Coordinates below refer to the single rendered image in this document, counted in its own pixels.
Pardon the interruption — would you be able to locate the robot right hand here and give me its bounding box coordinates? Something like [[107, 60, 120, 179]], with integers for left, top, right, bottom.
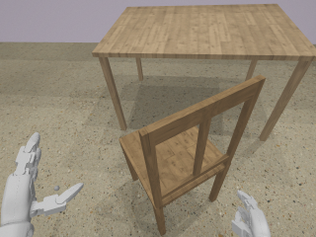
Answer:
[[231, 190, 272, 237]]

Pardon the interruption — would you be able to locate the robot left hand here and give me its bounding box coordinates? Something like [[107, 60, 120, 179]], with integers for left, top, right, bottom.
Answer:
[[1, 132, 84, 226]]

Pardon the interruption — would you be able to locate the robot left forearm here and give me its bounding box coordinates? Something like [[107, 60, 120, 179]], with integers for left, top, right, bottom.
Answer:
[[0, 221, 35, 237]]

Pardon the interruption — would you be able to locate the table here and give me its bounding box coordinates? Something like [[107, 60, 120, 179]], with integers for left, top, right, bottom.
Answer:
[[92, 3, 316, 141]]

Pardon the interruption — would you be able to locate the chair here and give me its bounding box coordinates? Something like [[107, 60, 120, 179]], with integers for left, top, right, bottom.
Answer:
[[118, 74, 266, 236]]

